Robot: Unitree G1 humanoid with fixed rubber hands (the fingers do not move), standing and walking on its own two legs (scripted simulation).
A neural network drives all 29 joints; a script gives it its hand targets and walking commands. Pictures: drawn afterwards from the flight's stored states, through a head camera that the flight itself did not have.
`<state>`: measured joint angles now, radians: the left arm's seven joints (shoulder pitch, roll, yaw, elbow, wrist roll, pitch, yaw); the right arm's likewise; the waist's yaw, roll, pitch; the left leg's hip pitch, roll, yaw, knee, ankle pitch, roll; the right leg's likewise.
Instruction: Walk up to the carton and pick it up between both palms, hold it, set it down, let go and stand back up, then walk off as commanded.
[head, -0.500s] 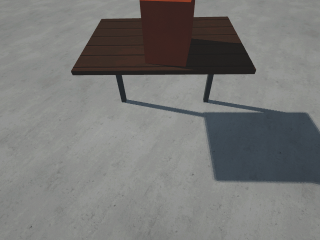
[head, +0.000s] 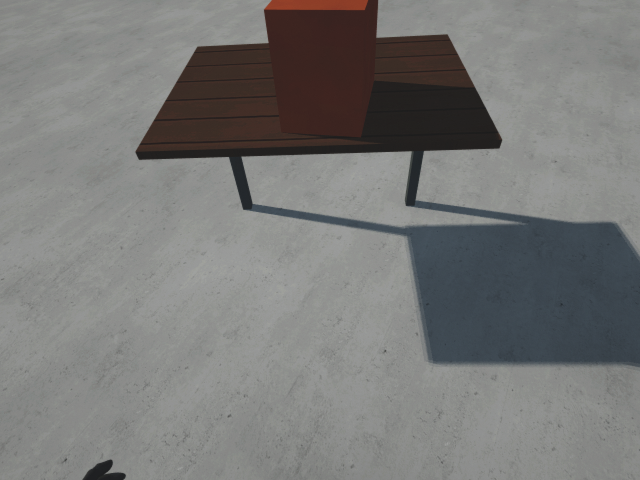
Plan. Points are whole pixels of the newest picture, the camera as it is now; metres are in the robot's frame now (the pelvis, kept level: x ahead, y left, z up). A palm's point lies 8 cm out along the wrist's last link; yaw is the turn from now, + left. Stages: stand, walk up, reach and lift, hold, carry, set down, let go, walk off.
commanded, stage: stand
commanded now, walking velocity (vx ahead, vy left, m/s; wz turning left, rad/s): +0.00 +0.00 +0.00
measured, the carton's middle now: (329, 51) +1.04 +0.02 +0.09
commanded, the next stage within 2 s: none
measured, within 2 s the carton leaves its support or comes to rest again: neither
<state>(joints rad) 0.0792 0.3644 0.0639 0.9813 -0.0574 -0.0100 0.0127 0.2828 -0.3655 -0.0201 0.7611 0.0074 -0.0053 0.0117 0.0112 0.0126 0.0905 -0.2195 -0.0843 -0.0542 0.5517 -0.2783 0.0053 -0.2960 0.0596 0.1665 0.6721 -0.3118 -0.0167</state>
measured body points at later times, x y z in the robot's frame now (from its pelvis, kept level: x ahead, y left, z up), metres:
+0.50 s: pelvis -0.01 +0.01 +0.01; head +0.00 -0.02 +0.46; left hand +0.10 +0.33 -0.09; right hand +0.08 -0.29 -0.12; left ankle +0.01 +0.13 -0.73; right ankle +0.03 -0.10 -0.73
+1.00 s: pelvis -0.01 +0.01 +0.01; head +0.00 -0.01 +0.46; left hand +0.10 +0.33 -0.09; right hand +0.08 -0.28 -0.12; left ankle +0.01 +0.13 -0.73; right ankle +0.03 -0.10 -0.73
